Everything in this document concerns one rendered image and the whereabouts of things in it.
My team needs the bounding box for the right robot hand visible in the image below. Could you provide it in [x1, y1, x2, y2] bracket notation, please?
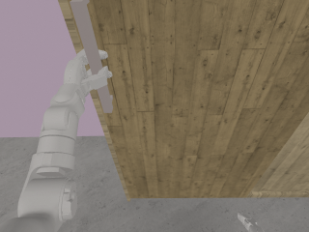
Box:
[238, 213, 264, 232]

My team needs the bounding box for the left robot forearm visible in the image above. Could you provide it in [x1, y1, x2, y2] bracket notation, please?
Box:
[17, 83, 86, 217]

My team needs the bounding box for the wardrobe door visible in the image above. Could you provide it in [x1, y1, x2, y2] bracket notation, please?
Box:
[251, 112, 309, 192]
[68, 0, 309, 198]

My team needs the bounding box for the left robot hand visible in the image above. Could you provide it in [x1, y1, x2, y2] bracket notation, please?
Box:
[63, 48, 113, 97]

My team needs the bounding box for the left robot upper arm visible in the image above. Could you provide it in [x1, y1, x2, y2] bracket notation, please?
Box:
[0, 177, 77, 232]

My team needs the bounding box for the handle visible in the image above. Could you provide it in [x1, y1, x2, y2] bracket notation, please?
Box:
[70, 0, 113, 113]

